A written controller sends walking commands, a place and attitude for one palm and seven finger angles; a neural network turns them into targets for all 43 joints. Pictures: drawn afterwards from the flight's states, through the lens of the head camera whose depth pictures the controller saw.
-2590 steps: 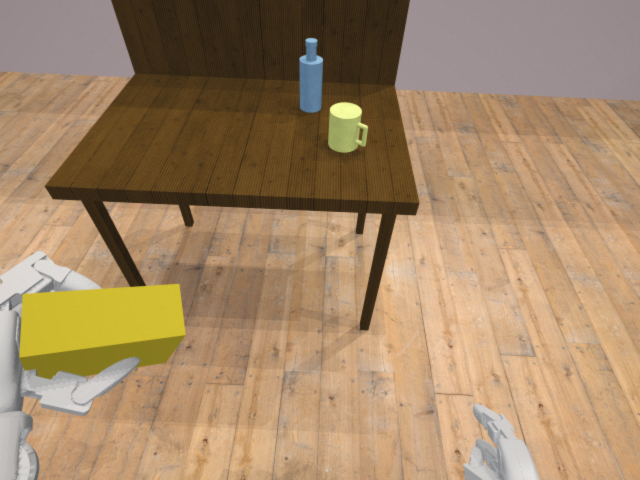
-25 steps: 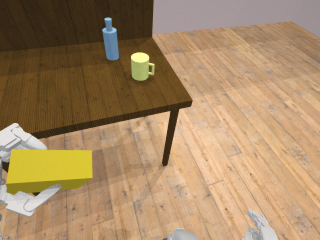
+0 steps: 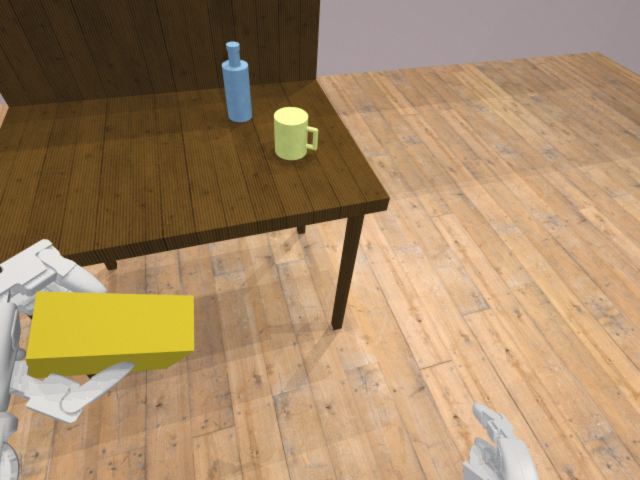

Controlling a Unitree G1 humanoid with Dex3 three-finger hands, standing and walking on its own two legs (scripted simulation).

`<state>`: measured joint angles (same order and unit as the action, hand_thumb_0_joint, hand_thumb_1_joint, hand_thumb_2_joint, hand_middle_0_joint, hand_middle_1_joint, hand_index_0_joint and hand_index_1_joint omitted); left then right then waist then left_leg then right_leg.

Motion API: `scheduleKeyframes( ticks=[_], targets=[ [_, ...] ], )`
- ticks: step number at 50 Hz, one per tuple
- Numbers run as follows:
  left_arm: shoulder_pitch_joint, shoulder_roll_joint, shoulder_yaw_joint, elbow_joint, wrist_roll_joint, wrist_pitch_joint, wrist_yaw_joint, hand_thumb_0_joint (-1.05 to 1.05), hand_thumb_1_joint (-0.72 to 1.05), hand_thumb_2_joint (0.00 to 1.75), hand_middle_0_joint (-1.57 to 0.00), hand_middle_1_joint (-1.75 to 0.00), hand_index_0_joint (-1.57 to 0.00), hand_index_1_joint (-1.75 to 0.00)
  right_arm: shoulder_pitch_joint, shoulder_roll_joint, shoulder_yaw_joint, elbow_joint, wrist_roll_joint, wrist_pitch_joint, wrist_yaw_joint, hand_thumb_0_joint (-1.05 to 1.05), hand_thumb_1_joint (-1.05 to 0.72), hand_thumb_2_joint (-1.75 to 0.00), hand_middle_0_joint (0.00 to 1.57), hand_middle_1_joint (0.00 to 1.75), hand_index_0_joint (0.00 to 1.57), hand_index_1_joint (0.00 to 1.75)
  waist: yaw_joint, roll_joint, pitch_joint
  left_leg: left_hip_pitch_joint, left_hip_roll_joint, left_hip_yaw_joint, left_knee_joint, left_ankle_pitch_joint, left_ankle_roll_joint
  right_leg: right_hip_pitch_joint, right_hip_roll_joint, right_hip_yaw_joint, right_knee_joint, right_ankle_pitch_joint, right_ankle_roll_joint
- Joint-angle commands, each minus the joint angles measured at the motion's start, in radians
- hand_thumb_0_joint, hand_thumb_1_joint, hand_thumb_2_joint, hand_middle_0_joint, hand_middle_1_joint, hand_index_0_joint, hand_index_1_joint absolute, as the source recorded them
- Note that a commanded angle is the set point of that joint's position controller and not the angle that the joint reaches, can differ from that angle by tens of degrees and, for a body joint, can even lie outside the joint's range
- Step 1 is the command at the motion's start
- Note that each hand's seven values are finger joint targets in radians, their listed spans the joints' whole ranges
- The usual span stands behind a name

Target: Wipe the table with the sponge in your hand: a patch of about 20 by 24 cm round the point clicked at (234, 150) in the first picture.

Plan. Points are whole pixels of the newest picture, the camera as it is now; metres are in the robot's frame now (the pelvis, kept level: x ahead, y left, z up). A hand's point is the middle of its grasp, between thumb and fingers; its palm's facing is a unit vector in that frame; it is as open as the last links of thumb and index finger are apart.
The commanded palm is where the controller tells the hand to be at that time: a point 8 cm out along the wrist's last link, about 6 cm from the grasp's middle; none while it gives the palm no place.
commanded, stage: stand and wait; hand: left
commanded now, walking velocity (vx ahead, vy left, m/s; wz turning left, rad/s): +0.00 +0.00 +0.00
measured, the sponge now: (135, 336) +0.22 +0.20 +0.13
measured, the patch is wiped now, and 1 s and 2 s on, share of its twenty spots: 1.00 1.00 1.00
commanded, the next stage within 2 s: none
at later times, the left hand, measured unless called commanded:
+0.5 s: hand (82, 285) +0.25 +0.25 +0.17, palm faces +0.37 -0.82 -0.44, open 9.6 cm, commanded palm +0.20 +0.28 +0.18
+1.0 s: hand (91, 292) +0.25 +0.24 +0.15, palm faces +0.36 -0.84 -0.40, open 9.6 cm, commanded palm +0.20 +0.28 +0.18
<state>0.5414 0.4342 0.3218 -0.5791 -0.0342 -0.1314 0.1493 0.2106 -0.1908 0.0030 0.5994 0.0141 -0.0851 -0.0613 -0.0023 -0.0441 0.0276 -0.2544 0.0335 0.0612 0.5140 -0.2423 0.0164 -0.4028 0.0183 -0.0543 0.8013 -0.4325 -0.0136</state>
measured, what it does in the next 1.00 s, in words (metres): stands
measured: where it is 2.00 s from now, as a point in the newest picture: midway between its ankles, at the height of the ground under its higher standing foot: outside the picture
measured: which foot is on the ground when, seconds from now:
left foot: down 0.00-1.00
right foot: down 0.00-1.00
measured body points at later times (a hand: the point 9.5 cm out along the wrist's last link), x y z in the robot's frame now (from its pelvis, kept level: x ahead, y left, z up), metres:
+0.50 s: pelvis +0.03 +0.00 +0.00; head +0.06 +0.01 +0.45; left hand +0.22 +0.29 +0.19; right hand +0.22 -0.23 -0.08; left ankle +0.02 +0.12 -0.73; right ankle +0.05 -0.10 -0.73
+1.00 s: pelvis +0.04 +0.00 +0.01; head +0.05 +0.00 +0.46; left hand +0.22 +0.29 +0.18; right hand +0.22 -0.23 -0.07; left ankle +0.02 +0.12 -0.73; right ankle +0.05 -0.10 -0.73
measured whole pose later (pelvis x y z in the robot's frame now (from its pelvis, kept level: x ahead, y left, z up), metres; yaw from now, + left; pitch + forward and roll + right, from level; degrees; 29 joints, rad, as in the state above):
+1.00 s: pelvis +0.04 +0.00 +0.01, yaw -1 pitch -1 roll -1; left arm 0.51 0.37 0.31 -0.49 -0.06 -0.10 0.16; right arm 0.16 -0.21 0.01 0.59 0.02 -0.03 -0.06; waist 0.00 0.01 0.04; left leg -0.17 0.04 0.06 0.45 -0.26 -0.01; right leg -0.20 0.02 -0.03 0.42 -0.20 -0.01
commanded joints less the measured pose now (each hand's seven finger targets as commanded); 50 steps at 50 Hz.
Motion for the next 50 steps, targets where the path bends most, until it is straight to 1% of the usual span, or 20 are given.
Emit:
scheduleKeyframes(
  ticks=[1,3,4,5,6,7,8,9,10,12,14,16,20,23,25,29,35,42,48,50],
  targets=[
    [-0.109,0.109,0.131,-0.048,-0.015,-0.034,0.031,0.00,0.10,1.30,-1.20,-1.60,-1.20,-1.60,-0.076,-0.131,-0.026,-0.120,0.014,-0.064,0.000,0.00,-0.90,-0.90,0.20,0.30,0.20,0.30,-0.004,0.200,-0.057,0.025,0.194,-0.190,-0.222,-0.085,0.107,0.057,-0.041,0.008,-0.149,0.010,0.022],
    [-0.107,0.069,0.086,-0.011,-0.012,-0.029,0.011,0.00,0.10,1.30,-1.20,-1.60,-1.20,-1.60,-0.099,-0.144,-0.026,-0.131,0.018,-0.052,0.004,0.00,-0.90,-0.90,0.20,0.30,0.20,0.30,0.006,0.110,-0.033,-0.040,0.135,-0.128,-0.092,-0.061,0.069,0.205,-0.020,-0.013,-0.403,0.185,0.026],
    [-0.119,0.059,0.065,-0.013,-0.008,-0.033,-0.001,0.00,0.10,1.30,-1.20,-1.60,-1.20,-1.60,-0.114,-0.150,-0.034,-0.141,0.015,-0.047,0.006,0.00,-0.90,-0.90,0.20,0.30,0.20,0.30,-0.002,0.037,-0.011,-0.090,0.089,-0.080,-0.002,-0.082,0.041,0.239,-0.063,0.068,-0.475,0.252,0.006],
    [-0.128,0.056,0.050,-0.013,-0.005,-0.036,-0.010,0.00,0.10,1.30,-1.20,-1.60,-1.20,-1.60,-0.125,-0.141,-0.034,-0.146,0.011,-0.044,0.010,0.00,-0.90,-0.90,0.20,0.30,0.20,0.30,-0.015,-0.043,-0.005,-0.125,0.037,-0.055,0.088,-0.087,0.018,0.222,-0.163,0.221,-0.517,0.261,-0.040],
    [-0.169,0.067,0.048,-0.062,-0.014,-0.041,-0.012,0.00,0.10,1.30,-1.20,-1.60,-1.20,-1.60,-0.136,-0.130,-0.030,-0.150,0.010,-0.044,0.016,0.00,-0.90,-0.90,0.20,0.30,0.20,0.30,-0.026,-0.076,-0.015,-0.116,0.019,-0.032,0.138,-0.099,0.004,0.190,-0.249,0.334,-0.552,0.258,-0.078],
    [-0.208,0.079,0.056,-0.104,-0.013,-0.047,-0.010,0.00,0.10,1.30,-1.20,-1.60,-1.20,-1.60,-0.126,-0.121,-0.029,-0.139,0.004,-0.050,0.022,0.00,-0.90,-0.90,0.20,0.30,0.20,0.30,-0.024,-0.083,-0.051,-0.054,0.020,-0.044,0.121,-0.110,0.001,0.143,-0.269,0.326,-0.562,0.119,-0.084],
    [-0.176,0.069,0.052,-0.103,-0.013,-0.040,-0.006,0.00,0.10,1.30,-1.20,-1.60,-1.20,-1.60,-0.107,-0.129,-0.042,-0.129,0.007,-0.048,0.019,0.00,-0.90,-0.90,0.20,0.30,0.20,0.30,-0.020,-0.116,-0.060,-0.015,0.020,-0.048,0.104,-0.084,0.004,0.130,-0.246,0.314,-0.563,0.056,-0.082],
    [-0.174,0.097,0.074,-0.158,-0.015,-0.041,0.001,0.00,0.10,1.30,-1.20,-1.60,-1.20,-1.60,-0.113,-0.139,-0.045,-0.138,0.006,-0.047,0.018,0.00,-0.90,-0.90,0.20,0.30,0.20,0.30,-0.013,-0.113,-0.075,0.000,0.028,-0.053,0.060,-0.040,0.004,0.159,-0.234,0.286,-0.539,0.093,-0.080],
    [-0.166,0.142,0.115,-0.214,-0.014,-0.045,0.010,0.00,0.10,1.30,-1.20,-1.60,-1.20,-1.60,-0.130,-0.144,-0.042,-0.144,0.006,-0.047,0.014,0.00,-0.90,-0.90,0.20,0.30,0.20,0.30,-0.008,-0.024,-0.085,0.026,0.032,-0.061,0.008,0.005,0.007,0.172,-0.222,0.268,-0.501,0.164,-0.076],
    [-0.136,0.160,0.138,-0.306,-0.013,-0.065,0.027,0.00,0.10,1.30,-1.20,-1.60,-1.20,-1.60,-0.144,-0.131,-0.031,-0.139,-0.005,-0.051,0.007,0.00,-0.90,-0.90,0.20,0.30,0.20,0.30,-0.001,0.127,-0.121,0.074,0.059,-0.100,-0.091,0.079,0.019,0.205,-0.147,0.182,-0.413,0.258,-0.041],
    [-0.081,0.152,0.147,-0.316,-0.013,-0.065,0.041,0.00,0.10,1.30,-1.20,-1.60,-1.20,-1.60,-0.155,-0.118,-0.023,-0.144,-0.002,-0.047,0.003,0.00,-0.90,-0.90,0.20,0.30,0.20,0.30,0.010,0.207,-0.139,0.082,0.098,-0.137,-0.123,0.166,0.032,0.230,-0.083,0.106,-0.354,0.341,-0.010],
    [-0.066,0.147,0.153,-0.302,-0.016,-0.061,0.046,0.00,0.10,1.30,-1.20,-1.60,-1.20,-1.60,-0.153,-0.121,-0.024,-0.152,0.005,-0.043,0.000,0.00,-0.90,-0.90,0.20,0.30,0.20,0.30,0.012,0.193,-0.159,0.096,0.120,-0.154,-0.131,0.273,0.030,0.262,-0.060,0.064,-0.321,0.395,0.004],
    [-0.025,0.098,0.140,-0.158,-0.032,-0.058,0.036,0.00,0.10,1.30,-1.20,-1.60,-1.20,-1.60,-0.134,-0.129,-0.038,-0.154,0.010,-0.035,-0.003,0.00,-0.90,-0.90,0.20,0.30,0.20,0.30,-0.001,0.134,-0.172,0.130,0.096,-0.113,-0.093,0.321,0.008,0.279,-0.077,0.087,-0.357,0.506,-0.002],
    [-0.042,0.076,0.115,-0.108,-0.034,-0.056,0.022,0.00,0.10,1.30,-1.20,-1.60,-1.20,-1.60,-0.127,-0.141,-0.043,-0.156,0.011,-0.026,0.001,0.00,-0.90,-0.90,0.20,0.30,0.20,0.30,-0.007,0.087,-0.160,0.115,0.093,-0.098,-0.087,0.286,0.002,0.281,-0.085,0.095,-0.373,0.514,0.001],
    [-0.042,0.057,0.089,-0.098,-0.033,-0.053,0.013,0.00,0.10,1.30,-1.20,-1.60,-1.20,-1.60,-0.135,-0.144,-0.043,-0.163,0.010,-0.024,0.001,0.00,-0.90,-0.90,0.20,0.30,0.20,0.30,-0.009,0.090,-0.152,0.120,0.089,-0.095,-0.092,0.273,0.004,0.269,-0.089,0.101,-0.379,0.515,-0.001],
    [-0.096,0.074,0.081,-0.125,-0.028,-0.048,0.014,0.00,0.10,1.30,-1.20,-1.60,-1.20,-1.60,-0.147,-0.144,-0.038,-0.168,0.007,-0.019,-0.001,0.00,-0.90,-0.90,0.20,0.30,0.20,0.30,-0.005,0.040,-0.129,0.095,0.079,-0.093,-0.097,0.211,0.005,0.264,-0.095,0.124,-0.408,0.488,-0.003],
    [-0.140,0.132,0.124,-0.213,-0.026,-0.052,0.031,0.00,0.10,1.30,-1.20,-1.60,-1.20,-1.60,-0.159,-0.140,-0.032,-0.174,0.001,-0.016,-0.011,0.00,-0.90,-0.90,0.20,0.30,0.20,0.30,0.003,0.135,-0.143,0.100,0.066,-0.095,-0.106,0.195,0.003,0.280,-0.100,0.138,-0.421,0.470,-0.014],
    [-0.080,0.092,0.109,-0.158,-0.034,-0.046,0.030,0.00,0.10,1.30,-1.20,-1.60,-1.20,-1.60,-0.149,-0.138,-0.033,-0.173,0.004,-0.008,-0.007,0.00,-0.90,-0.90,0.20,0.30,0.20,0.30,0.002,0.122,-0.161,0.116,0.077,-0.090,-0.113,0.252,-0.002,0.298,-0.086,0.110,-0.411,0.499,-0.006],
    [-0.075,0.078,0.091,-0.111,-0.034,-0.038,0.022,0.00,0.10,1.30,-1.20,-1.60,-1.20,-1.60,-0.149,-0.144,-0.035,-0.175,0.005,-0.001,-0.008,0.00,-0.90,-0.90,0.20,0.30,0.20,0.30,0.000,0.067,-0.134,0.100,0.076,-0.091,-0.128,0.193,0.001,0.269,-0.084,0.114,-0.432,0.451,-0.001],
    [-0.101,0.089,0.093,-0.122,-0.032,-0.037,0.021,0.00,0.10,1.30,-1.20,-1.60,-1.20,-1.60,-0.156,-0.149,-0.035,-0.178,0.003,-0.001,-0.010,0.00,-0.90,-0.90,0.20,0.30,0.20,0.30,0.000,0.083,-0.122,0.092,0.071,-0.091,-0.137,0.156,0.001,0.257,-0.085,0.122,-0.442,0.417,-0.003]
  ],
)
